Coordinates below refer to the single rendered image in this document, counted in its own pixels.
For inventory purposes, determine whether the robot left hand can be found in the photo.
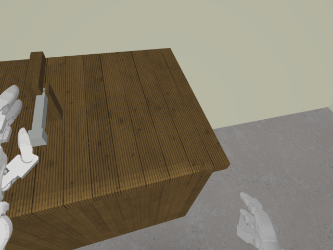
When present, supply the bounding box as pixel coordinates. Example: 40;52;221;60
0;85;39;202

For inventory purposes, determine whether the counter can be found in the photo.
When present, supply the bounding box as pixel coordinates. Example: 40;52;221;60
0;48;230;250

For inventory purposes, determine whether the tap lever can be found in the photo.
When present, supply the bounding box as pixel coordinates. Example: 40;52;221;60
28;88;48;147

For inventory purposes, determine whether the robot right hand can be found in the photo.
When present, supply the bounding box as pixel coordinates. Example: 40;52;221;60
237;192;278;250

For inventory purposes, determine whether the robot left forearm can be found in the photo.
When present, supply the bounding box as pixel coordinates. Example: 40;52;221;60
0;201;12;250

